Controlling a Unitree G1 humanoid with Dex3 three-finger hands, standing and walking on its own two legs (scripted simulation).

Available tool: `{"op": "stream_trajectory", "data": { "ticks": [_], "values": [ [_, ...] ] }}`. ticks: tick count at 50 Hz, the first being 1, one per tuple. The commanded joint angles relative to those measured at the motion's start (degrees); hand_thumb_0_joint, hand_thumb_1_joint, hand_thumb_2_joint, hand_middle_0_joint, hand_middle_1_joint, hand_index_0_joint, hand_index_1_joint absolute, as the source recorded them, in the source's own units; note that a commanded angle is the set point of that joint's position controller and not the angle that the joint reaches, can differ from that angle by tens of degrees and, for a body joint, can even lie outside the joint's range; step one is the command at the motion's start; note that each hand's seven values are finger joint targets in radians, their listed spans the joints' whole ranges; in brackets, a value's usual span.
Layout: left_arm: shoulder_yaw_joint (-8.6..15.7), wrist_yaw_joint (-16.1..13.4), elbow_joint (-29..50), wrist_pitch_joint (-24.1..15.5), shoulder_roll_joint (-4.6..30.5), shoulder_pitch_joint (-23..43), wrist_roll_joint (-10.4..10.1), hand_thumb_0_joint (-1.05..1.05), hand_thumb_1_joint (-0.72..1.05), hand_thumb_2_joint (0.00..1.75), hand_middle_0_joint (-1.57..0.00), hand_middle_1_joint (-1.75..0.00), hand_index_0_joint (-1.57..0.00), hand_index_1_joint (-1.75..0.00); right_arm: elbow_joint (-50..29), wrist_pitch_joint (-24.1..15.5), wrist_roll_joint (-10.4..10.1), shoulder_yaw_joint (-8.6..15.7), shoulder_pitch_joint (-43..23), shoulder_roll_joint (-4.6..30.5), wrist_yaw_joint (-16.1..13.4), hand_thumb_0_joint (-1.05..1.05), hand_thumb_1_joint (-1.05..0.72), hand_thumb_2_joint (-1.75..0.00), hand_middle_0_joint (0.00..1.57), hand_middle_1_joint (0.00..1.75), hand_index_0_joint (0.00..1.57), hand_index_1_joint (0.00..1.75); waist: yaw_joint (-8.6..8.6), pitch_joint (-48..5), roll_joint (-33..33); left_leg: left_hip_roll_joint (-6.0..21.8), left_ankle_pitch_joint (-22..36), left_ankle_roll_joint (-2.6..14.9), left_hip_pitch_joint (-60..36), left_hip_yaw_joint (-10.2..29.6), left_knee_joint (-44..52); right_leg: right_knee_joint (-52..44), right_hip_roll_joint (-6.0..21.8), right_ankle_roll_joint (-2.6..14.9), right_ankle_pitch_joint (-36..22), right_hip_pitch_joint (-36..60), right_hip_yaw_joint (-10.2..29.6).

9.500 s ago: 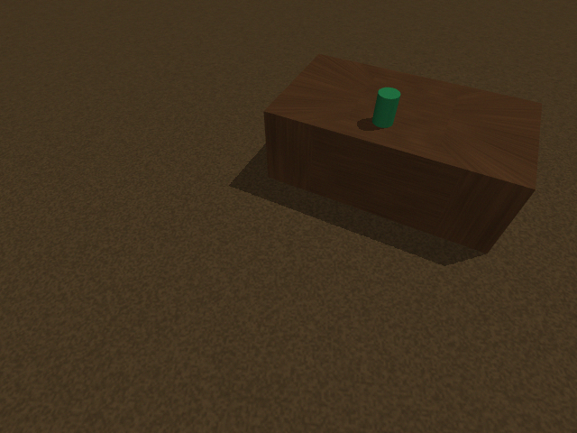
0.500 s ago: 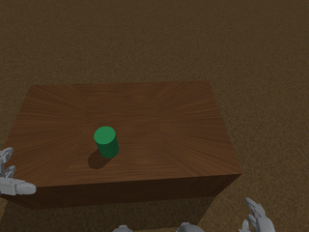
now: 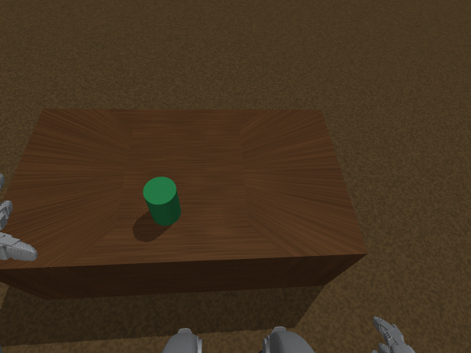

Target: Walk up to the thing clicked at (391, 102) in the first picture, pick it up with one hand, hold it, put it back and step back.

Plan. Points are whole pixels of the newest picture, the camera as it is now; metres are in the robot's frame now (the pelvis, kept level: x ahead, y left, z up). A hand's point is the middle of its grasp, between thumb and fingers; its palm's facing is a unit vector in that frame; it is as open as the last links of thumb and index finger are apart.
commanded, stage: go down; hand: left
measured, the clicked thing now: (163, 202) +0.52 +0.18 -0.26
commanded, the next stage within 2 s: none
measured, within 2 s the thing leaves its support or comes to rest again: neither
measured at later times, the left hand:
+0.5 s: hand (18, 192) +0.38 +0.37 +0.03, palm faces +0.19 -0.97 -0.12, open 17.4 cm
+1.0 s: hand (15, 183) +0.39 +0.38 +0.03, palm faces +0.19 -0.98 -0.10, open 17.4 cm
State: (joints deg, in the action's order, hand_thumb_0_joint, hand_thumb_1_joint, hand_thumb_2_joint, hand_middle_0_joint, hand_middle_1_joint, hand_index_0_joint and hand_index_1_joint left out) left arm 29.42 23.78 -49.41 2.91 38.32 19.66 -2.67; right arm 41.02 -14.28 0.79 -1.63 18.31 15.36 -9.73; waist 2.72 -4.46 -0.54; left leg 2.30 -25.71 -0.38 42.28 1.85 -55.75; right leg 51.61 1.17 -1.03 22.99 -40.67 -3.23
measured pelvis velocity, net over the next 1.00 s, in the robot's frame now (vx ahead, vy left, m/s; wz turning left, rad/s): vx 0.01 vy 0.01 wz -0.02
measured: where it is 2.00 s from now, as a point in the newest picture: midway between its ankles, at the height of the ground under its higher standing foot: outside the picture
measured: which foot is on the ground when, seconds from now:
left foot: down 0.00-1.00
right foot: down 0.00-1.00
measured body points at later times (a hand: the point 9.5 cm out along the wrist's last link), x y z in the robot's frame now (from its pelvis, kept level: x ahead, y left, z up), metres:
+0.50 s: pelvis +0.01 +0.00 -0.01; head +0.11 +0.03 +0.43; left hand +0.36 +0.42 +0.04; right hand +0.06 -0.29 -0.10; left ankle +0.02 +0.12 -0.68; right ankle +0.02 -0.14 -0.68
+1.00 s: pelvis +0.01 +0.01 -0.01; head +0.12 +0.04 +0.42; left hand +0.38 +0.43 +0.04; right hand +0.07 -0.28 -0.11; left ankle +0.02 +0.12 -0.68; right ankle +0.02 -0.14 -0.68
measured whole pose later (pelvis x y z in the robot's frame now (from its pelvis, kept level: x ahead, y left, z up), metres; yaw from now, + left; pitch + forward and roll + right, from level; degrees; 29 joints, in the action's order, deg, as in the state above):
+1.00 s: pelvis +0.01 +0.01 -0.01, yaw -1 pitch +18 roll -4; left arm 36.2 29.8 -63.8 -8.6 46.0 32.4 -3.9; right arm 39.3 -9.5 1.7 -3.1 19.5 17.0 -8.4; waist 4.9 -4.8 -0.5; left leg 2.9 -27.7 0.0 50.8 2.1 -60.3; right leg 54.6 0.5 -1.5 24.0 -48.5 -3.2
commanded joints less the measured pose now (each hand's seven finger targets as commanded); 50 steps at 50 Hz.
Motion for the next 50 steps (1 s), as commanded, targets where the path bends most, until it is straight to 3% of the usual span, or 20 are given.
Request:
{"op": "stream_trajectory", "data": {
  "ticks": [1,6,8,12,13,16,18,20,25,30,32,33,37,43,45,46,50],
  "values": [
    [4.23,2.12,4.57,-5.22,21.80,16.96,-1.05,0.00,-0.59,0.01,-0.08,-0.02,-0.07,-0.03,-4.59,-1.68,0.08,3.75,5.66,11.60,-0.59,0.00,-0.87,-0.89,0.20,0.30,0.20,0.30,-0.34,-14.15,9.28,-1.15,8.34,0.77,-8.21,0.06,9.54,-6.56,-1.72,2.29,-5.96,4.18,0.23],
    [7.49,2.65,0.19,-8.80,25.66,19.32,-1.70,0.00,-0.58,0.02,-0.07,-0.03,-0.07,-0.03,-5.50,-1.01,0.06,3.22,5.84,12.14,-0.35,0.00,-0.87,-0.89,0.20,0.30,0.20,0.30,-0.58,-17.57,6.83,-1.03,12.10,0.83,-6.92,0.16,7.65,-5.29,-1.89,2.26,-8.15,5.31,0.17],
    [7.17,3.00,-0.18,-10.17,25.84,21.08,-1.93,0.00,-0.57,0.03,-0.07,-0.03,-0.07,-0.03,-4.70,-0.62,0.11,3.02,6.55,12.03,-0.25,0.00,-0.87,-0.89,0.20,0.30,0.20,0.30,0.04,-17.19,7.02,-1.11,10.66,0.93,-6.59,-0.16,7.23,-5.40,-1.89,2.20,-7.21,4.18,0.57],
    [10.17,3.23,1.40,-12.33,29.82,22.47,-2.17,0.00,-0.55,0.04,-0.07,-0.03,-0.06,-0.04,-4.75,0.28,0.27,3.13,7.17,12.80,-0.42,0.00,-0.87,-0.89,0.20,0.30,0.20,0.30,-0.70,-21.64,8.94,-1.27,16.44,1.01,-8.25,-0.53,5.64,-4.39,-1.58,2.19,-11.78,5.83,1.13],
    [9.32,3.64,-1.22,-12.21,28.62,21.67,-2.14,0.00,-0.56,0.04,-0.07,-0.03,-0.06,-0.04,-3.98,0.57,0.28,3.05,7.77,12.78,-0.33,0.00,-0.87,-0.89,0.20,0.30,0.20,0.30,-0.24,-20.53,9.28,-1.09,17.14,0.86,-9.17,-0.25,5.72,-4.26,-1.69,2.37,-11.84,4.25,0.87],
    [9.50,4.06,-0.94,-12.66,29.25,22.57,-2.05,0.00,-0.55,0.04,-0.08,-0.03,-0.06,-0.04,-4.19,1.04,0.42,3.21,7.70,13.09,-0.46,0.00,-0.87,-0.89,0.20,0.30,0.20,0.30,0.11,-21.39,9.89,-0.81,19.56,0.78,-10.63,-0.03,5.24,-4.24,-1.73,2.39,-13.26,3.45,0.78],
    [10.78,4.20,-0.11,-12.86,30.89,22.43,-2.20,0.00,-0.56,0.04,-0.08,-0.03,-0.06,-0.05,-4.43,1.32,0.48,3.25,7.83,13.37,-0.40,0.00,-0.87,-0.90,0.20,0.30,0.20,0.30,-0.63,-22.17,10.72,-0.72,21.27,0.66,-10.90,0.11,5.10,-3.88,-1.69,2.53,-14.08,3.59,0.61],
    [10.11,4.55,-1.82,-12.67,29.32,21.68,-2.28,0.00,-0.56,0.05,-0.08,-0.04,-0.06,-0.05,-4.32,1.59,0.55,3.28,8.34,13.32,-0.41,0.00,-0.87,-0.89,0.20,0.30,0.20,0.30,0.04,-22.43,9.85,-0.67,22.89,0.81,-11.14,0.19,4.49,-3.94,-1.79,2.37,-15.34,3.83,0.50],
    [9.36,5.00,-3.04,-12.44,28.47,20.72,-2.46,0.00,-0.55,0.05,-0.08,-0.04,-0.06,-0.05,-4.83,2.20,0.33,3.20,7.86,12.93,-0.44,0.00,-0.87,-0.89,0.20,0.30,0.20,0.30,0.31,-20.11,9.07,-0.99,20.40,1.14,-8.06,-0.49,4.41,-4.33,-1.80,2.16,-14.80,4.49,0.96],
    [9.30,4.63,-0.87,-13.47,28.86,23.98,-2.88,0.00,-0.55,0.06,-0.07,-0.04,-0.05,-0.05,-4.75,2.31,0.10,3.52,8.00,13.28,-0.15,0.00,-0.87,-0.89,0.20,0.30,0.20,0.30,0.49,-19.56,10.36,-0.44,17.50,0.47,-9.37,0.59,5.56,-3.65,-2.29,2.74,-11.02,1.21,0.10],
    [9.51,4.86,-0.05,-13.95,29.30,25.49,-3.09,0.00,-0.58,0.05,-0.07,-0.04,-0.06,-0.05,-4.39,2.29,0.35,3.55,8.11,13.58,-0.11,0.00,-0.88,-0.90,0.20,0.30,0.20,0.30,0.86,-21.40,11.56,0.05,21.72,0.15,-12.02,1.14,4.80,-2.95,-2.34,2.75,-12.73,-0.10,-0.23],
    [10.36,4.76,0.55,-13.99,30.48,25.78,-3.06,0.00,-0.56,0.05,-0.07,-0.03,-0.05,-0.04,-4.55,2.35,0.32,3.57,8.07,13.66,-0.22,0.00,-0.88,-0.90,0.20,0.30,0.20,0.30,0.35,-21.49,11.23,-0.12,21.24,0.36,-11.91,0.97,4.77,-3.31,-2.25,2.72,-12.55,0.35,0.07],
    [9.88,4.93,-0.71,-13.96,29.58,26.29,-2.88,0.00,-0.56,0.05,-0.07,-0.04,-0.05,-0.05,-4.62,2.58,0.59,3.33,8.15,13.44,-0.26,0.00,-0.88,-0.90,0.20,0.30,0.20,0.30,1.00,-22.90,10.57,-0.24,23.31,0.67,-11.93,0.70,3.78,-3.28,-1.97,2.50,-14.73,1.76,0.40],
    [8.66,5.64,-3.47,-14.23,28.65,27.08,-2.85,0.00,-0.56,0.05,-0.09,-0.05,-0.06,-0.07,-3.60,3.07,0.87,2.91,8.82,13.19,0.17,0.00,-0.88,-0.90,0.20,0.30,0.20,0.30,1.03,-20.42,11.20,-0.02,22.51,0.34,-10.46,1.43,3.58,-2.78,-2.19,2.69,-12.78,-1.42,-0.23],
    [10.89,5.16,-3.30,-14.52,31.64,26.98,-2.66,0.00,-0.54,0.06,-0.09,-0.04,-0.06,-0.06,-5.30,3.05,0.72,2.82,7.94,13.59,0.26,0.00,-0.88,-0.89,0.20,0.30,0.20,0.30,0.38,-21.26,10.43,-0.31,21.34,0.57,-9.05,1.03,3.54,-2.71,-2.02,2.66,-12.75,0.28,0.01],
    [9.58,5.50,-3.50,-14.78,29.88,27.77,-2.79,0.00,-0.55,0.06,-0.08,-0.05,-0.06,-0.07,-4.82,3.17,0.69,2.83,8.14,13.29,0.36,0.00,-0.88,-0.89,0.20,0.30,0.20,0.30,1.04,-20.62,11.32,-0.18,20.03,0.30,-9.10,1.27,3.82,-2.41,-2.12,2.78,-11.80,-0.84,-0.10],
    [10.54,5.73,-3.00,-15.54,31.49,29.41,-3.12,0.00,-0.52,0.07,-0.08,-0.04,-0.05,-0.06,-4.86,3.14,0.81,2.68,8.02,13.56,0.44,0.00,-0.87,-0.89,0.20,0.30,0.20,0.30,0.99,-21.31,11.39,-0.21,18.58,0.44,-8.53,1.21,3.46,-2.20,-2.12,2.67,-11.07,-1.26,0.07]
  ]
}}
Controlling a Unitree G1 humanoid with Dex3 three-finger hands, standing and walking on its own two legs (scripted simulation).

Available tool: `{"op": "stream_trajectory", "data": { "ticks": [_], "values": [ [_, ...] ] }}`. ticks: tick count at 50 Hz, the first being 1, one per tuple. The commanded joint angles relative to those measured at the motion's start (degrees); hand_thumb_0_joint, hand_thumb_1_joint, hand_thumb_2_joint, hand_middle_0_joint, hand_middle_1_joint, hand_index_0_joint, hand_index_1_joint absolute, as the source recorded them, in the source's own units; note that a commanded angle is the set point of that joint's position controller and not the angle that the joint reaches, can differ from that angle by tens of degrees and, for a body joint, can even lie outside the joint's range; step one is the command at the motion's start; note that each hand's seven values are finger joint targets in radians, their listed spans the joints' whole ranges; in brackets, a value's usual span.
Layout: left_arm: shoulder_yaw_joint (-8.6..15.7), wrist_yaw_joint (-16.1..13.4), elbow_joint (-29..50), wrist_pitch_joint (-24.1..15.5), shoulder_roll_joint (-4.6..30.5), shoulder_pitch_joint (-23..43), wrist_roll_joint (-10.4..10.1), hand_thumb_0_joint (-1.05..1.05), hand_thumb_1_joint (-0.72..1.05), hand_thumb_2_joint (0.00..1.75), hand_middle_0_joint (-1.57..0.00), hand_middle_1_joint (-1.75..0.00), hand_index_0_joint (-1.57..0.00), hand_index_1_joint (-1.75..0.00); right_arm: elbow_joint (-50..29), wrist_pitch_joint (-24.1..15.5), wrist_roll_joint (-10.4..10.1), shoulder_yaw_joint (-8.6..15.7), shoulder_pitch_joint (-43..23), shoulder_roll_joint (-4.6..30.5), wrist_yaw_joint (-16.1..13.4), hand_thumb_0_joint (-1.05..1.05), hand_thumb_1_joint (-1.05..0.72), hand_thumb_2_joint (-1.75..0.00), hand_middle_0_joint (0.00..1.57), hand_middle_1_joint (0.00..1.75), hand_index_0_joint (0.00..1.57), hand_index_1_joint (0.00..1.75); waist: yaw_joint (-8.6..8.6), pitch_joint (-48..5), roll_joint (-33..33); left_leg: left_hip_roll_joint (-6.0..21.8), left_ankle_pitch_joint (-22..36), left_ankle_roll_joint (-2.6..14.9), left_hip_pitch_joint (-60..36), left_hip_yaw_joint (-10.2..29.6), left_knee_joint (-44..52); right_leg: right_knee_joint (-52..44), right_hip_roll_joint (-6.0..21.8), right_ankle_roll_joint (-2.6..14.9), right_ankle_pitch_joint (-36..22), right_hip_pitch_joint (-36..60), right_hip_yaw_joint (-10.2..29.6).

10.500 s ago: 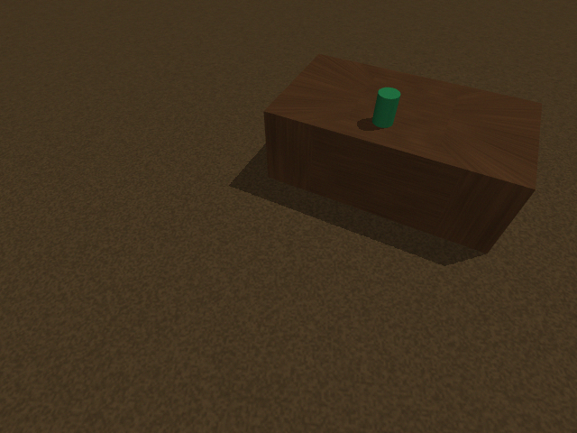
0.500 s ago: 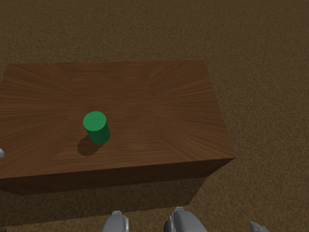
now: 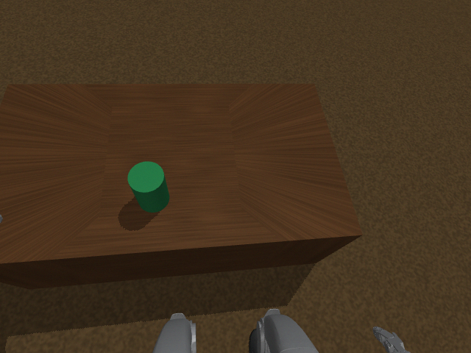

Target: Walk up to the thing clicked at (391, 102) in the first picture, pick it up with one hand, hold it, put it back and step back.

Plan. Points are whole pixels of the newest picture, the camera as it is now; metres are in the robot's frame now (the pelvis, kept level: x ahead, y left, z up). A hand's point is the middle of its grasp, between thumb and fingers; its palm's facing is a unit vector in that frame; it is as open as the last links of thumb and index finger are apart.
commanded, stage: go down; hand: left
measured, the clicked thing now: (150, 188) +0.51 +0.18 -0.25
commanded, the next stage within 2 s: approach in 1.62 s
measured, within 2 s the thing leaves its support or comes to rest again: neither
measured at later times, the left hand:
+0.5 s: hand out of the picture +0.40 +0.38 +0.04, palm faces +0.21 -0.97 -0.08, open 17.3 cm
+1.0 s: hand out of the picture +0.42 +0.39 +0.05, palm faces +0.20 -0.98 -0.06, open 17.2 cm
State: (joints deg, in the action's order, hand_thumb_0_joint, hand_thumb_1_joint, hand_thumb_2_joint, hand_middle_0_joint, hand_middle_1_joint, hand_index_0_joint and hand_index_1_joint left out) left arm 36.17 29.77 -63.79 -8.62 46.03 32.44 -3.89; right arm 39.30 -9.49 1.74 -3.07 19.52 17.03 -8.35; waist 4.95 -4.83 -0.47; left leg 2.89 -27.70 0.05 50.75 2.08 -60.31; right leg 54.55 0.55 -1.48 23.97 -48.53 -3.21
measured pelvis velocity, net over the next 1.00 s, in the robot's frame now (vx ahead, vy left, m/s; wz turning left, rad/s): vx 0.00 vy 0.00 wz -0.01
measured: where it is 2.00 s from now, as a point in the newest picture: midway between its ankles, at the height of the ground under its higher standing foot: outside the picture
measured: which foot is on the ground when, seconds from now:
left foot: down 0.00-1.00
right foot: down 0.00-1.00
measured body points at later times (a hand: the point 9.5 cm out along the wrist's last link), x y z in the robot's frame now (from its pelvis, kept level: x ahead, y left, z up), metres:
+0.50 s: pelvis +0.00 +0.00 -0.01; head +0.13 +0.04 +0.42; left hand +0.38 +0.44 +0.05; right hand +0.05 -0.28 -0.10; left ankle +0.01 +0.11 -0.67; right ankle +0.02 -0.14 -0.67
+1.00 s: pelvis +0.00 +0.00 -0.02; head +0.14 +0.05 +0.41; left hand +0.41 +0.44 +0.05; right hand +0.05 -0.27 -0.11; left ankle +0.01 +0.11 -0.67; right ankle +0.02 -0.14 -0.67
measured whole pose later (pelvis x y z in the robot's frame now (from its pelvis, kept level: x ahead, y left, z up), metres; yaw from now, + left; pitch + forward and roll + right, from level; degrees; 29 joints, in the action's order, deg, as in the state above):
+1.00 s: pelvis +0.00 +0.00 -0.02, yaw +0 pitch +22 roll -5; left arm 39.2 32.0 -67.5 -11.4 51.3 40.8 -4.5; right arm 38.8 -8.1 2.3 -5.0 19.6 17.2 -7.5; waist 7.2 -4.7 -0.6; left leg 2.9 -29.0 0.4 58.2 2.8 -65.1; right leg 58.4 0.4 -1.8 24.9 -55.4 -3.6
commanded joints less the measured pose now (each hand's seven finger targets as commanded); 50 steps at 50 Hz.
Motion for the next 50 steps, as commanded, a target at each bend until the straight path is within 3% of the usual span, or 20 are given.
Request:
{"op": "stream_trajectory", "data": {
  "ticks": [1,5,9,10,16,17,21,24,25,26,31,34,36,40,44,45,50],
  "values": [
    [3.55,-0.11,10.51,-4.05,23.17,15.97,-2.06,0.00,-0.54,0.06,-0.08,-0.04,-0.06,-0.06,-2.99,-1.58,-0.18,4.13,6.89,11.85,-0.93,0.00,-0.88,-0.89,0.20,0.30,0.20,0.30,-0.92,-21.48,10.94,-0.75,20.69,0.05,-17.45,1.04,7.94,-5.09,-1.47,3.09,-12.14,6.79,0.08],
    [4.69,0.01,11.51,-4.48,25.12,17.78,-2.15,0.00,-0.54,0.06,-0.08,-0.04,-0.06,-0.06,-3.17,-1.44,-0.01,4.09,7.14,12.42,-0.99,0.00,-0.88,-0.89,0.20,0.30,0.20,0.30,-1.01,-23.45,11.54,-0.52,22.88,-0.08,-18.91,1.42,7.34,-4.57,-1.55,3.11,-12.91,5.91,-0.13],
    [4.27,0.48,10.07,-4.77,24.81,17.77,-2.11,0.00,-0.53,0.07,-0.08,-0.04,-0.05,-0.07,-1.88,-1.10,0.17,3.83,8.25,12.15,-0.77,0.00,-0.88,-0.90,0.20,0.30,0.20,0.30,-1.19,-22.83,12.37,-0.67,23.39,-0.36,-17.80,1.69,6.86,-4.06,-1.54,3.24,-12.85,4.86,-0.22],
    [5.72,0.34,10.81,-4.89,26.91,17.81,-2.03,0.00,-0.53,0.07,-0.08,-0.04,-0.05,-0.07,-2.67,-1.19,0.14,3.85,7.61,12.46,-0.81,0.00,-0.88,-0.90,0.20,0.30,0.20,0.30,-1.51,-24.26,12.30,-0.66,23.95,-0.24,-18.61,1.64,6.60,-4.13,-1.49,3.17,-13.05,5.14,-0.16],
    [5.57,0.65,9.31,-5.13,26.65,18.37,-1.94,0.00,-0.50,0.08,-0.08,-0.04,-0.05,-0.07,-3.29,-0.83,0.11,3.56,7.53,12.33,-0.85,0.00,-0.88,-0.90,0.20,0.30,0.20,0.30,-0.93,-22.71,11.17,-0.98,20.89,0.19,-15.76,1.10,6.44,-4.33,-1.35,3.06,-12.28,5.63,0.23],
    [4.32,1.08,7.61,-5.05,24.73,17.39,-2.17,0.00,-0.50,0.07,-0.08,-0.03,-0.05,-0.06,-2.28,-0.83,0.09,3.48,8.03,12.15,-0.85,0.00,-0.88,-0.90,0.20,0.30,0.20,0.30,-0.60,-22.02,11.71,-0.72,21.53,-0.10,-16.31,1.40,6.39,-3.85,-1.57,3.12,-12.22,4.16,-0.11],
    [5.79,0.96,9.02,-5.66,27.94,20.33,-1.92,0.00,-0.50,0.08,-0.08,-0.04,-0.05,-0.07,-3.02,-0.80,0.33,3.34,8.24,12.41,-0.62,0.00,-0.87,-0.90,0.20,0.30,0.20,0.30,-0.67,-22.85,11.60,-0.89,21.44,0.13,-15.42,1.30,5.61,-3.87,-1.43,3.08,-12.29,4.75,0.01],
    [4.49,1.61,7.50,-5.88,26.43,20.36,-2.09,0.00,-0.48,0.08,-0.08,-0.04,-0.04,-0.07,-1.81,-0.62,0.32,3.23,8.66,12.29,-0.57,0.00,-0.87,-0.90,0.20,0.30,0.20,0.30,-0.18,-22.38,12.29,-0.82,21.37,-0.07,-15.34,1.48,5.34,-3.18,-1.54,3.13,-12.15,2.96,-0.05],
    [5.81,1.45,9.41,-6.22,28.72,21.99,-1.91,0.00,-0.48,0.08,-0.08,-0.04,-0.04,-0.06,-2.79,-0.65,0.47,3.22,8.32,12.62,-0.61,0.00,-0.88,-0.90,0.20,0.30,0.20,0.30,-0.09,-23.90,12.22,-0.91,21.77,0.18,-15.70,1.27,4.92,-3.41,-1.34,3.06,-12.57,3.76,0.18],
    [5.08,1.75,8.15,-6.22,27.19,21.38,-2.11,0.00,-0.49,0.08,-0.08,-0.04,-0.05,-0.07,-2.48,-0.57,0.36,3.21,8.38,12.52,-0.71,0.00,-0.88,-0.90,0.20,0.30,0.20,0.30,0.04,-23.93,12.17,-0.81,21.68,0.06,-16.28,1.42,5.02,-3.22,-1.47,3.08,-12.42,3.23,0.03],
    [5.86,1.74,8.36,-6.31,29.17,22.59,-2.07,0.00,-0.50,0.08,-0.08,-0.04,-0.05,-0.07,-2.69,-0.43,0.36,2.97,8.24,12.71,-0.62,0.00,-0.87,-0.89,0.20,0.30,0.20,0.30,-0.24,-24.38,12.66,-0.88,20.89,0.08,-15.31,1.55,4.81,-2.76,-1.36,3.12,-11.93,3.31,0.20],
    [5.02,2.01,7.25,-6.03,27.97,22.63,-1.91,0.00,-0.51,0.08,-0.08,-0.05,-0.05,-0.08,-2.33,-0.31,0.59,2.80,8.78,12.68,-0.50,0.00,-0.88,-0.90,0.20,0.30,0.20,0.30,0.43,-25.00,12.57,-0.65,23.73,-0.01,-15.99,2.08,4.00,-2.27,-1.40,3.16,-12.94,2.17,-0.24],
    [5.97,1.76,8.28,-6.09,29.44,22.78,-1.89,0.00,-0.51,0.07,-0.09,-0.04,-0.05,-0.07,-2.96,-0.28,0.52,2.71,8.51,12.71,-0.50,0.00,-0.88,-0.90,0.20,0.30,0.20,0.30,0.07,-26.55,12.69,-0.84,24.68,0.12,-15.89,1.75,3.66,-2.27,-1.27,3.03,-14.27,3.90,0.01],
    [5.23,1.90,8.97,-6.23,28.81,24.62,-2.04,0.00,-0.50,0.08,-0.08,-0.04,-0.05,-0.07,-2.85,-0.19,0.53,2.96,8.49,13.06,-0.33,0.00,-0.88,-0.90,0.20,0.30,0.20,0.30,-0.09,-24.79,15.74,-0.23,24.45,-0.79,-18.45,2.75,4.13,-1.65,-1.74,3.52,-11.12,-1.99,-0.66],
    [5.95,1.63,8.76,-6.29,28.91,24.18,-2.56,0.00,-0.49,0.09,-0.08,-0.05,-0.05,-0.07,-3.24,-0.20,0.36,2.58,8.50,12.53,-0.28,0.00,-0.87,-0.89,0.20,0.30,0.20,0.30,0.18,-25.81,12.87,-0.66,21.96,0.02,-15.12,1.88,3.73,-2.02,-1.46,3.16,-12.28,2.82,0.02],
    [5.54,1.76,8.37,-6.26,28.23,24.99,-2.64,0.00,-0.48,0.09,-0.08,-0.05,-0.05,-0.07,-2.88,-0.12,0.36,2.58,8.98,12.41,-0.28,0.00,-0.87,-0.89,0.20,0.30,0.20,0.30,0.90,-26.05,12.59,-0.67,22.55,-0.04,-14.75,2.15,3.44,-1.75,-1.56,3.13,-12.74,2.63,-0.16],
    [5.73,1.80,7.03,-6.20,28.58,24.29,-2.45,0.00,-0.49,0.08,-0.08,-0.05,-0.05,-0.07,-3.13,0.00,0.43,2.47,8.68,12.79,-0.18,0.00,-0.88,-0.90,0.20,0.30,0.20,0.30,0.55,-25.16,12.87,-0.48,24.31,-0.27,-15.36,2.62,3.01,-1.06,-1.68,3.23,-12.55,0.10,-0.51]
  ]
}}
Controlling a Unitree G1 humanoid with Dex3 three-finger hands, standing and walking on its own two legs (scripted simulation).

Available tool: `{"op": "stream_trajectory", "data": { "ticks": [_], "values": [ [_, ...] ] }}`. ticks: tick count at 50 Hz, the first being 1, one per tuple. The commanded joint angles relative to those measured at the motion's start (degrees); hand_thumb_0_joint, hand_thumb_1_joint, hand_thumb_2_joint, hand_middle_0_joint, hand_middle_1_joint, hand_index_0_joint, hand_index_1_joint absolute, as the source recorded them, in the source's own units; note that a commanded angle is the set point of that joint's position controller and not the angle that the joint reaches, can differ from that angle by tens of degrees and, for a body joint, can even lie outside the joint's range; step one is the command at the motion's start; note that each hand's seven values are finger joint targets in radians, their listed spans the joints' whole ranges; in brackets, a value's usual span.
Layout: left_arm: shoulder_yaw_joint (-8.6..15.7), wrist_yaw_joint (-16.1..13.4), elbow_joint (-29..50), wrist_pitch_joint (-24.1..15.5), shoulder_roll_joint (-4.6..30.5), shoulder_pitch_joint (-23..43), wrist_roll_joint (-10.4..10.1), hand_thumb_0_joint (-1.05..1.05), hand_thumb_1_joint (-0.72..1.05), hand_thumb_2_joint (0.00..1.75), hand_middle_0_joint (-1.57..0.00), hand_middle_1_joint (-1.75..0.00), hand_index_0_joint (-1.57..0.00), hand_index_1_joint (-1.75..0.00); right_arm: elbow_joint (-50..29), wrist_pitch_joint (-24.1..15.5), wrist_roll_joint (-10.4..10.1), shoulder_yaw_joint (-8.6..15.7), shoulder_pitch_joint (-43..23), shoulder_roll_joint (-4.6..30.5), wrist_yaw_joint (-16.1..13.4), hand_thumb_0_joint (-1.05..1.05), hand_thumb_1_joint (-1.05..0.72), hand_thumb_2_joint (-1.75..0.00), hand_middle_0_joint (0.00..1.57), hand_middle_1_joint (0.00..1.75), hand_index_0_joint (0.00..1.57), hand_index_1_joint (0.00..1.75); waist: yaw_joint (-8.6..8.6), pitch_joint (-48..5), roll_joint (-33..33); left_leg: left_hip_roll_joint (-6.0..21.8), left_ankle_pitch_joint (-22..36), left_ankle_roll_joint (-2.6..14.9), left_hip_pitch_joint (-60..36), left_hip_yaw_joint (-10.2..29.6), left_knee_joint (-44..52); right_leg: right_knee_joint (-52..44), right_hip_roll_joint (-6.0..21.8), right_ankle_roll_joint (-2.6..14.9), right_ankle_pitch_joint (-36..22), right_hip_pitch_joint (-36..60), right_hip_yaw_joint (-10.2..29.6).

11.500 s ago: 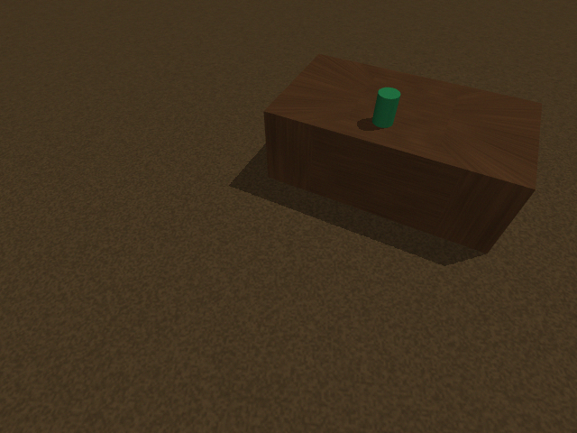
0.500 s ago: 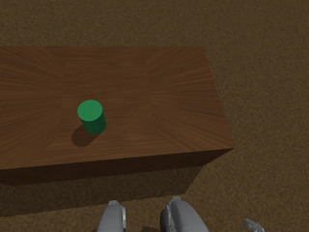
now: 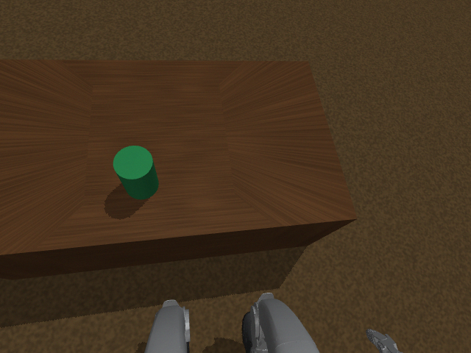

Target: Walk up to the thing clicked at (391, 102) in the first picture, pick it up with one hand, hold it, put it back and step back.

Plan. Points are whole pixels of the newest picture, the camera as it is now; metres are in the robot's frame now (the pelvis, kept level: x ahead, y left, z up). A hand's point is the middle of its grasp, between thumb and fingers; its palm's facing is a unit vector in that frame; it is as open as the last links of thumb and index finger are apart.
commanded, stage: go down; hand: left
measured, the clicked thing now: (138, 174) +0.51 +0.18 -0.23
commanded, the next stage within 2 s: approach in 0.62 s
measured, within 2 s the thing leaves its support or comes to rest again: neither
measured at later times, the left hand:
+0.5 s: hand out of the picture +0.43 +0.38 +0.07, palm faces +0.21 -0.98 -0.04, open 17.2 cm
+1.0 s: hand out of the picture +0.44 +0.36 +0.01, palm faces +0.16 -0.99 +0.02, open 17.5 cm
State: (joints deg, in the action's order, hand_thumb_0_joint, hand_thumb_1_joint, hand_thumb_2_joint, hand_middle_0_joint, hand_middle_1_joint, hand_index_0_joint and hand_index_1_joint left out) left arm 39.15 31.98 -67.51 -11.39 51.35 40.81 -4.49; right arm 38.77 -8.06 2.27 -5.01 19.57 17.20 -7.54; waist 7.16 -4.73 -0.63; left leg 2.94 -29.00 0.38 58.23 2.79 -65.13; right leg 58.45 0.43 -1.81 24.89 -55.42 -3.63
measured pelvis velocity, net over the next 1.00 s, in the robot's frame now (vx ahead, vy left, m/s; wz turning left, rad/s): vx -0.01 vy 0.00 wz -0.01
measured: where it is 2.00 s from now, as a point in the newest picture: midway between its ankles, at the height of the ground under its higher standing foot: outside the picture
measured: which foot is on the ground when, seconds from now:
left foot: down 0.00-1.00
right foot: down 0.00-1.00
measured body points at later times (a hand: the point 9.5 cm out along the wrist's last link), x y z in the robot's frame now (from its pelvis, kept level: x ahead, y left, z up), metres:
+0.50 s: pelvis -0.01 +0.00 -0.01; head +0.14 +0.04 +0.42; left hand +0.41 +0.44 +0.07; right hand +0.04 -0.28 -0.10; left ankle +0.01 +0.11 -0.66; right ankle +0.02 -0.15 -0.66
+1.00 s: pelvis -0.01 +0.00 -0.04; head +0.16 +0.05 +0.37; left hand +0.43 +0.41 +0.01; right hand +0.05 -0.28 -0.13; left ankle +0.01 +0.11 -0.66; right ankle +0.02 -0.15 -0.66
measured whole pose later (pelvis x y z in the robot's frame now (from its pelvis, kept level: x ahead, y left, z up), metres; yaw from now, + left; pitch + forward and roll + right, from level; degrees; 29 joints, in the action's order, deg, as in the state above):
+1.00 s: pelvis -0.01 +0.00 -0.04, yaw -1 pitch +27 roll -5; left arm 38.3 34.6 -72.8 -22.2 50.7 46.5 -10.6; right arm 38.2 -8.6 2.5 -6.4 17.0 18.0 -6.1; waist 8.7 -5.0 -1.1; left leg 2.8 -31.4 0.1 70.4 3.8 -74.7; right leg 68.4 0.5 -1.4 27.6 -67.7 -4.1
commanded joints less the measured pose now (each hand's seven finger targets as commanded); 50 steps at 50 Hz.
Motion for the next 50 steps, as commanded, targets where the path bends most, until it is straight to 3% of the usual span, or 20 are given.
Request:
{"op": "stream_trajectory", "data": {
  "ticks": [1,3,4,6,8,9,14,15,18,22,26,33,35,36,37,41,44,47,48,50],
  "values": [
    [2.38,-0.21,10.04,-3.52,22.65,15.63,-1.95,0.00,-0.50,0.09,-0.08,-0.05,-0.04,-0.08,-1.20,-1.33,-0.08,4.44,9.69,12.64,-0.87,0.00,-0.88,-0.90,0.20,0.30,0.20,0.30,-1.71,-25.14,13.60,-0.25,27.63,-0.93,-24.04,2.33,7.74,-4.59,-1.79,3.66,-13.86,5.35,-0.44],
    [4.48,-0.56,11.35,-4.01,25.82,16.82,-1.76,0.00,-0.49,0.09,-0.08,-0.05,-0.05,-0.08,-2.79,-1.36,0.08,4.20,8.64,12.68,-0.88,0.00,-0.88,-0.90,0.20,0.30,0.20,0.30,-2.03,-26.82,13.83,-0.52,28.09,-0.55,-23.52,1.84,7.06,-4.65,-1.41,3.57,-14.87,7.41,-0.02],
    [2.90,-0.20,10.56,-3.98,23.58,16.17,-1.79,0.00,-0.50,0.09,-0.08,-0.05,-0.05,-0.08,-1.62,-1.15,0.02,4.27,9.65,12.52,-0.74,0.00,-0.88,-0.90,0.20,0.30,0.20,0.30,-1.85,-25.95,13.89,-0.48,28.41,-0.73,-23.87,1.94,7.24,-4.44,-1.60,3.66,-14.81,6.44,-0.13],
    [4.25,-0.16,12.71,-4.44,25.60,17.22,-1.86,0.00,-0.47,0.10,-0.07,-0.05,-0.04,-0.08,-2.31,-1.23,0.16,4.41,8.92,12.82,-0.67,0.00,-0.87,-0.90,0.20,0.30,0.20,0.30,-2.30,-26.97,15.35,-0.40,27.93,-0.97,-24.36,2.17,7.27,-4.08,-1.57,3.74,-13.93,5.97,-0.20],
    [2.87,0.13,11.79,-4.41,23.51,17.35,-1.97,0.00,-0.49,0.09,-0.08,-0.05,-0.05,-0.08,-2.16,-1.19,0.14,4.44,8.85,12.94,-0.55,0.00,-0.88,-0.90,0.20,0.30,0.20,0.30,-1.62,-26.20,14.96,-0.06,28.16,-1.11,-25.20,2.71,7.41,-3.94,-1.75,3.86,-13.22,3.93,-0.49],
    [4.16,0.07,13.94,-4.80,26.05,19.01,-2.03,0.00,-0.48,0.10,-0.07,-0.05,-0.04,-0.08,-2.25,-1.14,0.17,4.43,9.01,12.94,-0.57,0.00,-0.88,-0.90,0.20,0.30,0.20,0.30,-2.25,-27.52,15.91,-0.33,27.96,-1.05,-24.80,2.35,7.19,-4.02,-1.55,3.79,-13.73,5.61,-0.15],
    [2.21,0.62,10.70,-4.33,22.77,18.96,-2.18,0.00,-0.46,0.09,-0.08,-0.05,-0.05,-0.08,-1.62,-0.90,0.19,4.29,9.74,12.61,-0.58,0.00,-0.88,-0.90,0.20,0.30,0.20,0.30,-0.62,-26.45,14.31,-0.37,25.44,-0.83,-23.81,2.29,7.13,-4.42,-1.69,3.65,-12.81,5.19,-0.24],
    [3.33,0.47,12.95,-4.62,24.98,20.13,-2.19,0.00,-0.48,0.09,-0.08,-0.05,-0.05,-0.08,-1.74,-0.96,0.13,4.43,9.56,12.91,-0.60,0.00,-0.87,-0.89,0.20,0.30,0.20,0.30,-1.22,-27.64,14.78,-0.45,24.71,-0.75,-23.89,2.19,7.15,-4.37,-1.65,3.63,-12.50,5.76,-0.14],
    [2.65,0.30,9.99,-4.39,23.56,19.31,-2.43,0.00,-0.48,0.10,-0.07,-0.05,-0.04,-0.08,-1.82,-0.84,-0.04,4.03,9.53,12.58,-0.58,0.00,-0.87,-0.89,0.20,0.30,0.20,0.30,-0.70,-25.36,12.97,-0.68,21.09,-0.37,-20.89,1.87,7.40,-4.57,-1.59,3.61,-11.14,6.01,0.03],
    [4.57,-0.11,9.25,-4.80,26.52,18.81,-2.14,0.00,-0.49,0.09,-0.08,-0.06,-0.05,-0.08,-3.09,-0.92,-0.14,3.53,8.39,12.66,-0.63,0.00,-0.87,-0.89,0.20,0.30,0.20,0.30,-1.73,-25.11,12.63,-0.74,21.52,-0.19,-19.23,1.77,7.17,-4.16,-1.47,3.58,-11.57,6.68,0.11],
    [4.38,0.52,9.57,-5.39,26.07,17.76,-2.33,0.00,-0.50,0.09,-0.08,-0.06,-0.05,-0.08,-3.10,-0.85,-0.16,3.63,8.21,12.54,-0.54,0.00,-0.87,-0.89,0.20,0.30,0.20,0.30,-1.69,-25.09,13.11,-0.85,19.81,-0.11,-18.36,1.44,7.03,-4.15,-1.53,3.47,-10.97,6.80,0.46],
    [5.50,1.71,12.78,-6.49,26.59,18.88,-3.70,0.00,-0.48,0.09,-0.08,-0.06,-0.05,-0.09,-2.14,-0.94,-0.08,3.75,8.63,12.92,-0.68,0.00,-0.87,-0.89,0.20,0.30,0.20,0.30,-1.33,-29.27,14.66,-0.65,25.98,-0.47,-22.65,2.08,5.19,-2.99,-1.48,3.54,-13.78,5.33,0.21],
    [3.15,2.31,10.21,-6.17,22.94,19.04,-4.22,0.00,-0.46,0.08,-0.08,-0.06,-0.05,-0.08,-0.35,-0.74,-0.02,3.65,9.93,12.71,-0.65,0.00,-0.88,-0.89,0.20,0.30,0.20,0.30,-0.16,-27.11,14.04,-0.49,26.67,-0.58,-22.81,2.42,4.81,-2.87,-1.68,3.56,-13.84,2.80,-0.04],
    [4.39,2.16,13.40,-6.60,26.07,21.21,-3.88,0.00,-0.47,0.09,-0.08,-0.06,-0.05,-0.08,-1.15,-0.85,0.06,3.74,9.00,12.91,-0.77,0.00,-0.87,-0.89,0.20,0.30,0.20,0.30,-0.67,-27.54,15.57,-0.61,25.92,-0.56,-22.65,2.26,4.93,-2.90,-1.45,3.58,-13.36,2.99,0.21],
    [4.40,1.93,12.53,-6.68,25.94,21.57,-3.83,0.00,-0.54,0.01,-0.09,-0.03,-0.07,-0.04,-1.45,-0.91,0.07,3.68,8.64,12.84,-0.83,0.00,-0.87,-0.89,0.20,0.30,0.20,0.30,-0.57,-27.30,15.76,-0.68,24.75,-0.58,-22.07,2.26,4.90,-2.76,-1.35,3.64,-12.60,2.81,0.30],
    [1.45,2.16,7.11,-7.98,18.27,19.17,-5.11,0.00,-0.53,0.02,-0.09,-0.04,-0.07,-0.05,-1.92,-1.24,0.00,3.26,7.54,11.79,-0.61,0.00,-0.86,-0.89,0.20,0.30,0.20,0.30,0.86,-21.71,10.71,-0.86,17.17,0.15,-14.78,1.63,4.09,-2.44,-1.58,3.49,-9.49,1.60,0.51],
    [0.08,2.55,3.38,-10.77,14.39,18.12,-6.80,0.00,-0.58,0.02,-0.09,-0.06,-0.07,-0.07,-1.27,-1.54,0.02,2.67,6.99,11.29,-0.10,0.00,-0.86,-0.89,0.20,0.30,0.20,0.30,1.30,-19.95,9.35,-0.86,16.87,0.30,-10.44,1.70,1.10,0.12,-1.46,3.51,-9.10,-2.31,0.48],
    [-0.51,2.82,2.13,-13.78,13.09,18.37,-7.83,0.00,-0.59,0.02,-0.08,-0.06,-0.07,-0.07,-2.00,-1.78,0.07,2.29,5.54,11.51,0.64,0.00,-0.86,-0.89,0.20,0.30,0.20,0.30,1.35,-21.55,9.27,-0.98,17.64,0.28,-7.47,2.02,-2.69,4.18,-1.37,3.60,-9.42,-5.63,0.40],
    [0.97,2.52,2.22,-14.72,14.46,17.86,-7.89,0.00,-0.61,0.02,-0.08,-0.06,-0.07,-0.07,-2.86,-1.84,0.34,2.24,4.94,11.89,0.93,0.00,-0.87,-0.89,0.20,0.30,0.20,0.30,0.99,-23.68,9.13,-0.90,20.28,0.28,-7.32,2.29,-4.22,5.84,-1.27,3.61,-10.91,-6.64,0.15],
    [-0.19,2.74,1.02,-16.49,12.72,18.40,-8.08,0.00,-0.61,0.02,-0.08,-0.07,-0.07,-0.08,-2.93,-1.75,0.53,1.99,4.63,12.10,1.53,0.00,-0.88,-0.89,0.20,0.30,0.20,0.30,1.34,-25.63,10.46,-0.70,21.82,-0.11,-6.78,3.15,-7.29,9.57,-1.51,3.87,-10.07,-12.17,-0.22]
  ]
}}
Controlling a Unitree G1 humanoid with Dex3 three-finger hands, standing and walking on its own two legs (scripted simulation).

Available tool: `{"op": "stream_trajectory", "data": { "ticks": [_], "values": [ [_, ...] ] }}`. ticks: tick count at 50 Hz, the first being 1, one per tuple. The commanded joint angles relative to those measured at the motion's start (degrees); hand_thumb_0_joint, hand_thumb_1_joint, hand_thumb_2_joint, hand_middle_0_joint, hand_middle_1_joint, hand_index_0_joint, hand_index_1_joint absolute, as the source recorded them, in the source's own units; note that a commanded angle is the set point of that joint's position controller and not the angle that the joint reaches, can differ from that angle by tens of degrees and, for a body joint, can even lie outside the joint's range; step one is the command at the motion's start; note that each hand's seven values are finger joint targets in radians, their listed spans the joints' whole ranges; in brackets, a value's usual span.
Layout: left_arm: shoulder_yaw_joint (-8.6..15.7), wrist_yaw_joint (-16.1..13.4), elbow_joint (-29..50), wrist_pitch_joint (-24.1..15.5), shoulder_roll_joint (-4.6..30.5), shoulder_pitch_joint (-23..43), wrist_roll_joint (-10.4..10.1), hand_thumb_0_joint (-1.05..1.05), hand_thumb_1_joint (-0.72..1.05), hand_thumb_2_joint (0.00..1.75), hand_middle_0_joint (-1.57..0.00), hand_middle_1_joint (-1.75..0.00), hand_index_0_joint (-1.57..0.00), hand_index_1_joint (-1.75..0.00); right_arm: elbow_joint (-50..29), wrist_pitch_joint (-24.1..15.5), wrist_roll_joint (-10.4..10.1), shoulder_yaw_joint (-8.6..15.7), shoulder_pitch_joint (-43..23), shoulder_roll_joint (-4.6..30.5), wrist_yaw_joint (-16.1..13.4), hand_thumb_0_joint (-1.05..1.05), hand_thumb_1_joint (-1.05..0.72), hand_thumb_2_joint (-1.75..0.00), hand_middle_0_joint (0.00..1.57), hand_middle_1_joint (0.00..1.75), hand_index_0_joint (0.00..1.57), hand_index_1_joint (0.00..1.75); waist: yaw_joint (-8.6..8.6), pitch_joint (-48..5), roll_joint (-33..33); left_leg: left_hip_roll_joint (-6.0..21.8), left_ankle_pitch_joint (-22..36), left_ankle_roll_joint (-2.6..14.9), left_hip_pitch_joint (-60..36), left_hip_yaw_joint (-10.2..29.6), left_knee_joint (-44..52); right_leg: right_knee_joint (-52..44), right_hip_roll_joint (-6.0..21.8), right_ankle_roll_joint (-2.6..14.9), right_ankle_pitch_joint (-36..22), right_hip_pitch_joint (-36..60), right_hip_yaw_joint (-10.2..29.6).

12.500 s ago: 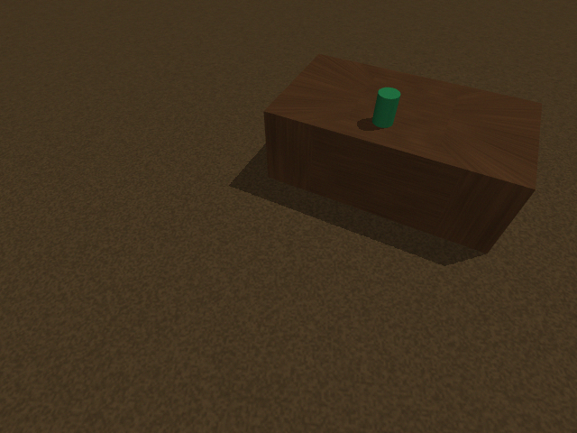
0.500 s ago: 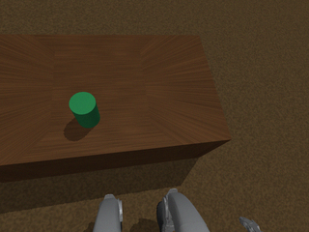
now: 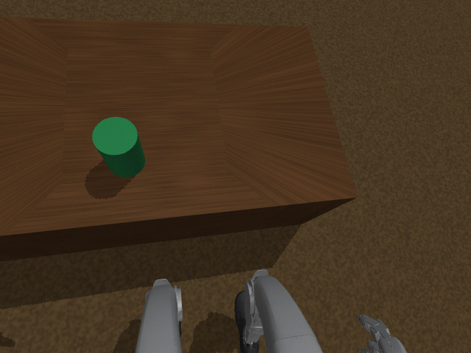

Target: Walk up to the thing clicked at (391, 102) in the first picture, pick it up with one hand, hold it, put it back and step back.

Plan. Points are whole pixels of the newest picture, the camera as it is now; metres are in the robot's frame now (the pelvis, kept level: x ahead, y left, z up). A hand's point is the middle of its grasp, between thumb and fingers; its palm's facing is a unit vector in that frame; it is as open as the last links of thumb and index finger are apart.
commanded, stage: approach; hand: left
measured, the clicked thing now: (121, 149) +0.52 +0.19 -0.20
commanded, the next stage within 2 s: close in in 0.30 s
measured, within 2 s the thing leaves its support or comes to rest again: neither
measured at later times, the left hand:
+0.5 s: hand (80, 173) +0.46 +0.27 -0.18, palm faces +0.12 -0.99 +0.05, open 17.7 cm
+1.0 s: hand (106, 169) +0.47 +0.22 -0.19, palm faces +0.16 -0.99 +0.01, open 17.7 cm
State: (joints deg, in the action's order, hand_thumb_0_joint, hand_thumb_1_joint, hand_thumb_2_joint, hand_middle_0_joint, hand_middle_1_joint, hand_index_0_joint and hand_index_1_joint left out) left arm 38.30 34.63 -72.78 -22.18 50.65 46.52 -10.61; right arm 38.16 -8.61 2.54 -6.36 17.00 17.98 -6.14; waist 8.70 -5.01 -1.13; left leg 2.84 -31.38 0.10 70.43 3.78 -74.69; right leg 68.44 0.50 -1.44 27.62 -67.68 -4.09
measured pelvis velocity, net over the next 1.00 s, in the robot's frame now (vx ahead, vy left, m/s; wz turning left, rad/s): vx -0.07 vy -0.01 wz -0.03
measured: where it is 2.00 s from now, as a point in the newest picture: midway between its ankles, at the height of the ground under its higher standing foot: (210, 344)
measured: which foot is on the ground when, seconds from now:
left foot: down 0.00-1.00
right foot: down 0.00-1.00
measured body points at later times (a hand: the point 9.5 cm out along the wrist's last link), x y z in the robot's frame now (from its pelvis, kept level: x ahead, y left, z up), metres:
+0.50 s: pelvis -0.05 -0.01 -0.18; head +0.16 +0.03 +0.21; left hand +0.45 +0.32 -0.18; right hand +0.03 -0.28 -0.29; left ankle +0.02 +0.11 -0.62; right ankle +0.04 -0.14 -0.62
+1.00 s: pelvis -0.07 -0.01 -0.22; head +0.14 +0.02 +0.18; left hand +0.46 +0.27 -0.19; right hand -0.02 -0.29 -0.33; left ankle +0.02 +0.11 -0.62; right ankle +0.04 -0.14 -0.62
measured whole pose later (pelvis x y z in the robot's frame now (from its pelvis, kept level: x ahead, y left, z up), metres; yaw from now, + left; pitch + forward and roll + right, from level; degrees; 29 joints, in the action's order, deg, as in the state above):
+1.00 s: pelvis -0.07 -0.01 -0.22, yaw -2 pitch +35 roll -5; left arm 32.2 12.8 -64.4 -26.3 33.7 53.0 -4.0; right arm 36.3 -0.2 3.3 -3.6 13.8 16.5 1.7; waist 10.9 -8.4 1.6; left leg 1.7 -38.0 -0.6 115.0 4.6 -118.2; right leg 114.0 1.2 -1.0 34.8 -113.9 -2.4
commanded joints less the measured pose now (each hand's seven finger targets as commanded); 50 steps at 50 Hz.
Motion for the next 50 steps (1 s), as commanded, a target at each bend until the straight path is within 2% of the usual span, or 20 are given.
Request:
{"op": "stream_trajectory", "data": {
  "ticks": [1,7,10,12,15,17,19,21,24,27,29,32,35,36,37,40,42,43,45,50],
  "values": [
    [1.99,-0.10,5.81,-6.53,14.83,12.19,-1.90,0.00,-0.61,0.02,-0.08,-0.07,-0.07,-0.07,-2.12,-1.10,0.60,3.24,7.19,11.55,0.46,0.00,-0.88,-0.89,0.20,0.30,0.20,0.30,-0.41,-27.06,11.28,-0.63,25.18,0.13,-17.64,2.47,0.47,1.72,-1.46,3.57,-12.86,-1.43,0.03],
    [7.36,-1.80,13.60,-13.20,21.11,19.93,-0.32,0.00,-0.61,0.00,-0.07,-0.06,-0.06,-0.07,-2.41,-0.67,2.61,3.33,6.03,12.18,2.19,0.00,-0.91,-0.90,0.20,0.30,0.20,0.30,-1.64,-40.07,18.90,-0.44,26.09,-0.37,-15.24,2.98,-9.51,14.23,-0.92,4.19,-10.89,-11.31,0.46],
    [6.84,-1.94,15.39,-14.27,18.90,20.13,0.57,0.00,-0.58,0.02,-0.06,-0.07,-0.05,-0.07,-2.24,-0.20,3.83,3.99,5.88,12.90,2.78,0.00,-0.92,-0.90,0.20,0.30,0.20,0.30,-1.76,-46.61,23.88,-0.14,31.98,-0.95,-18.48,3.11,-13.30,18.82,-0.94,4.51,-13.31,-14.12,0.39],
    [4.19,-2.20,16.86,-13.74,14.77,21.39,1.38,0.00,-0.61,0.01,-0.07,-0.07,-0.06,-0.08,-2.13,0.24,4.22,4.77,6.11,12.87,3.20,0.00,-0.93,-0.90,0.20,0.30,0.20,0.30,-1.55,-48.51,25.00,-0.15,32.42,-1.18,-18.48,3.16,-14.48,20.39,-0.97,4.70,-12.90,-16.34,0.32],
    [3.17,-3.43,14.33,-12.31,11.90,20.37,1.82,0.00,-0.61,0.02,-0.05,-0.07,-0.05,-0.07,-1.11,1.08,4.16,5.01,6.25,12.59,3.76,0.00,-0.92,-0.90,0.20,0.30,0.20,0.30,-0.62,-46.29,24.30,-0.18,27.29,-1.23,-12.69,3.44,-16.45,23.21,-0.81,4.70,-10.09,-19.66,0.13],
    [0.85,-4.47,13.79,-11.99,7.31,21.98,1.49,0.00,-0.61,0.02,-0.04,-0.08,-0.05,-0.07,-1.39,1.27,3.93,5.17,5.44,12.15,4.31,0.00,-0.92,-0.90,0.20,0.30,0.20,0.30,0.72,-43.64,20.63,-0.42,20.31,-0.59,-5.22,2.90,-19.29,25.20,-0.69,4.50,-7.60,-21.75,0.32],
    [2.50,-6.39,11.76,-12.16,8.11,21.35,1.47,0.00,-0.61,0.02,-0.04,-0.08,-0.05,-0.07,-1.36,1.68,3.73,4.63,5.20,11.80,4.70,0.00,-0.91,-0.90,0.20,0.30,0.20,0.30,1.13,-39.45,16.31,-0.96,13.91,0.27,4.94,1.91,-22.26,27.26,-0.53,4.06,-5.73,-21.81,0.52],
    [1.60,-8.09,10.52,-13.18,7.17,22.88,2.19,0.00,-0.61,0.01,-0.04,-0.08,-0.07,-0.05,-1.82,1.91,3.76,4.17,3.96,11.06,5.29,0.00,-0.90,-0.89,0.20,0.30,0.20,0.30,2.04,-35.56,13.48,-1.34,6.93,0.80,13.58,0.88,-24.84,29.14,-0.45,3.68,-2.33,-23.32,0.85],
    [2.07,-11.08,11.16,-15.00,8.51,25.30,3.91,0.00,-0.61,0.01,-0.04,-0.08,-0.08,-0.05,-2.92,2.39,3.92,4.05,3.39,10.88,6.38,0.00,-0.90,-0.89,0.20,0.30,0.20,0.30,1.73,-35.81,12.00,-1.53,1.46,0.92,18.50,0.27,-26.80,31.41,-0.51,3.32,1.18,-24.48,0.83],
    [2.02,-14.19,13.38,-15.20,9.09,27.61,5.54,0.00,-0.59,0.02,-0.04,-0.08,-0.08,-0.05,-3.97,3.15,4.14,4.46,3.96,11.02,7.18,0.00,-0.89,-0.89,0.20,0.30,0.20,0.30,1.08,-40.92,12.38,-1.85,-0.04,0.88,20.09,-1.01,-28.50,32.35,-0.37,2.87,1.86,-21.60,1.46],
    [-0.31,-15.62,17.29,-14.76,7.35,31.22,6.16,0.00,-0.60,0.02,-0.05,-0.09,-0.08,-0.06,-4.32,3.52,4.05,4.67,4.05,10.63,7.54,0.00,-0.90,-0.89,0.20,0.30,0.20,0.30,1.07,-44.86,15.25,-1.85,-0.60,0.65,18.11,-1.63,-29.19,32.73,-0.15,2.80,2.24,-21.02,2.01],
    [-0.60,-17.79,22.94,-13.02,9.68,34.23,7.50,0.00,-0.61,0.01,-0.06,-0.10,-0.09,-0.07,-3.96,4.79,3.73,5.77,5.15,11.09,7.50,0.00,-0.90,-0.89,0.20,0.30,0.20,0.30,0.01,-50.91,19.88,-2.01,-1.50,0.33,14.45,-1.85,-28.41,33.27,-0.19,3.13,2.80,-20.46,1.78],
    [-3.35,-18.96,23.23,-10.76,5.40,33.52,7.34,0.00,-0.61,0.01,-0.06,-0.09,-0.09,-0.06,-3.02,5.73,3.00,6.12,5.52,10.90,7.14,0.00,-0.91,-0.90,0.20,0.30,0.20,0.30,1.26,-49.10,19.04,-2.12,-2.51,0.48,15.29,-1.39,-28.38,33.47,-0.02,3.19,3.02,-21.76,1.23],
    [-2.61,-19.54,23.93,-10.09,6.76,33.16,7.33,0.00,-0.61,0.00,-0.06,-0.08,-0.09,-0.05,-3.08,6.00,2.77,6.29,5.31,11.00,6.88,0.00,-0.90,-0.90,0.20,0.30,0.20,0.30,1.13,-48.51,18.05,-2.22,-2.94,0.74,17.12,-1.67,-28.93,33.21,-0.06,3.14,3.40,-21.45,1.52],
    [-2.76,-20.05,21.53,-9.28,4.92,31.34,7.03,0.00,-0.61,0.00,-0.06,-0.07,-0.09,-0.04,-2.82,6.22,2.52,6.41,5.84,10.88,6.76,0.00,-0.91,-0.90,0.20,0.30,0.20,0.30,1.47,-47.03,16.22,-2.38,-2.45,1.01,18.81,-1.83,-29.82,32.98,-0.09,3.05,2.77,-21.50,1.50],
    [-6.55,-20.43,17.51,-7.27,-1.93,27.43,6.10,0.00,-0.61,0.00,-0.06,-0.07,-0.09,-0.04,-1.97,6.82,1.54,6.00,6.04,9.85,6.58,0.00,-0.91,-0.90,0.20,0.30,0.20,0.30,3.35,-37.41,9.81,-2.34,-6.21,1.72,25.39,-1.04,-29.51,31.69,-0.19,2.88,5.91,-24.21,0.79],
    [-3.30,-21.44,16.28,-6.87,1.45,23.59,5.98,0.00,-0.61,0.00,-0.05,-0.05,-0.09,-0.02,-3.75,6.87,1.13,6.25,3.86,10.12,6.48,0.00,-0.91,-0.90,0.20,0.30,0.20,0.30,1.52,-32.77,6.06,-2.29,-8.84,2.30,30.66,-1.61,-29.69,29.99,-0.19,2.43,8.92,-23.66,1.73],
    [-3.58,-21.80,14.92,-6.59,0.50,22.33,5.95,0.00,-0.61,0.00,-0.05,-0.05,-0.09,-0.01,-4.11,7.01,1.00,6.36,3.47,10.14,6.68,0.00,-0.91,-0.90,0.20,0.30,0.20,0.30,1.46,-30.42,5.81,-2.28,-10.44,2.36,32.39,-1.58,-29.27,29.87,-0.21,2.54,10.39,-24.57,1.95],
    [-4.79,-21.99,15.96,-6.89,-2.63,22.39,5.43,0.00,-0.61,0.00,-0.04,-0.05,-0.08,-0.01,-4.60,7.26,0.72,6.37,3.34,9.70,7.03,0.00,-0.91,-0.89,0.20,0.30,0.20,0.30,1.86,-29.88,4.89,-2.24,-10.82,2.39,32.71,-1.07,-28.73,30.07,-0.27,2.51,10.44,-24.58,1.60],
    [-6.28,-23.09,23.41,-8.25,-3.44,26.31,6.23,0.00,-0.61,0.00,-0.06,-0.05,-0.10,-0.01,-4.53,7.49,0.91,7.38,5.08,10.12,7.35,0.00,-0.91,-0.90,0.20,0.30,0.20,0.30,0.90,-40.50,12.20,-1.80,-0.82,1.04,20.64,-0.03,-28.19,34.19,-0.48,3.56,0.87,-24.83,0.17]
  ]
}}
